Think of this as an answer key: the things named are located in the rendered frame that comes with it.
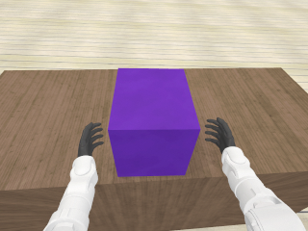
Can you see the carton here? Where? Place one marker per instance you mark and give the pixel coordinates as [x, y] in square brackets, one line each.
[153, 126]

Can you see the pedestal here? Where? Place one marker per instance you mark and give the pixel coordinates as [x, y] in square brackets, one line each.
[43, 114]

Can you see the robot right forearm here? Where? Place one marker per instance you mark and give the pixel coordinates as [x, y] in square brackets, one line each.
[244, 183]

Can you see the robot left forearm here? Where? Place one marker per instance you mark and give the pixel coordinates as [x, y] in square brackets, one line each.
[74, 209]

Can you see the right robot upper arm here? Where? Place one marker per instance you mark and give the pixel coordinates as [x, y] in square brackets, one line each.
[276, 217]

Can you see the robot left hand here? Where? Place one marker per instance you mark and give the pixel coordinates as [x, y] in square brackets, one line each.
[86, 147]

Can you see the robot right hand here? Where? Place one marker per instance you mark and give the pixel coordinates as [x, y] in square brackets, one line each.
[223, 135]

